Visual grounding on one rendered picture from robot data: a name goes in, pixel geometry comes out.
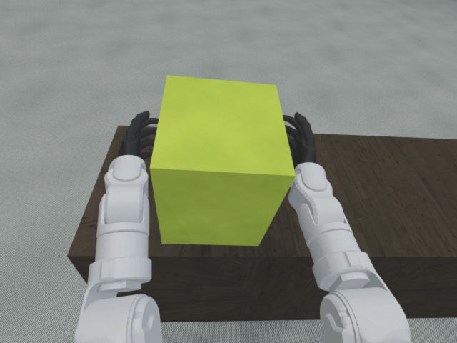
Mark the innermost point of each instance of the right robot forearm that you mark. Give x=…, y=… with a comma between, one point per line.
x=338, y=261

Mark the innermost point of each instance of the left robot upper arm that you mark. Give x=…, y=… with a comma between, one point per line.
x=128, y=319

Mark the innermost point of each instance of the robot left hand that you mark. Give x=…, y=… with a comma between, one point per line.
x=132, y=144

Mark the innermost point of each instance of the carton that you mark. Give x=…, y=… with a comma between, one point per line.
x=221, y=163

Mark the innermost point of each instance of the pedestal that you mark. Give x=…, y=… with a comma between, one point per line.
x=399, y=195

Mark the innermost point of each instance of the left robot forearm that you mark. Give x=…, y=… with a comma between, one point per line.
x=121, y=262

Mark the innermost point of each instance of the right robot upper arm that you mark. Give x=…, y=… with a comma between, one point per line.
x=367, y=315

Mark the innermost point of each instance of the robot right hand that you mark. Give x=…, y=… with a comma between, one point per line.
x=303, y=146

